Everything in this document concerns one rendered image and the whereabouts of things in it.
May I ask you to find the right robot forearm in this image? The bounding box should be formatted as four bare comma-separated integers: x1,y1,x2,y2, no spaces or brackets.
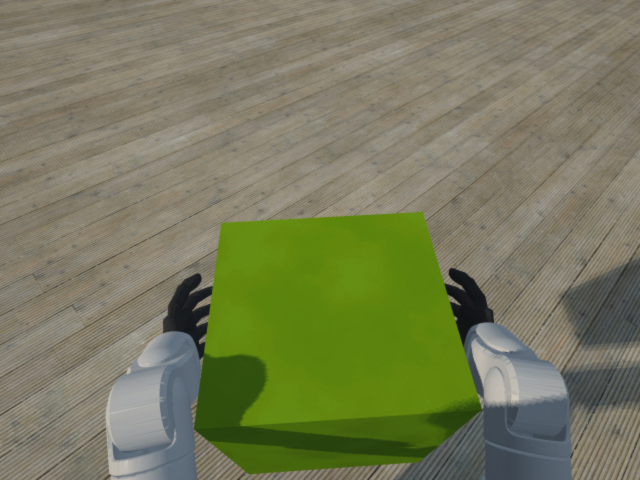
464,322,572,480

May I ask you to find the left robot forearm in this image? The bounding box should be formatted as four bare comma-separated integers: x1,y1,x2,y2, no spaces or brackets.
106,331,201,480

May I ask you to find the robot right hand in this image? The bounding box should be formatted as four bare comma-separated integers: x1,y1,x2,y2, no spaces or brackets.
444,268,494,348

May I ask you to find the carton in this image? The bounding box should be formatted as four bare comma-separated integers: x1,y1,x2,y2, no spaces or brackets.
194,212,482,474

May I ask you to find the robot left hand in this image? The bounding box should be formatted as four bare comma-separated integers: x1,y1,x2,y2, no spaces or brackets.
163,273,213,358

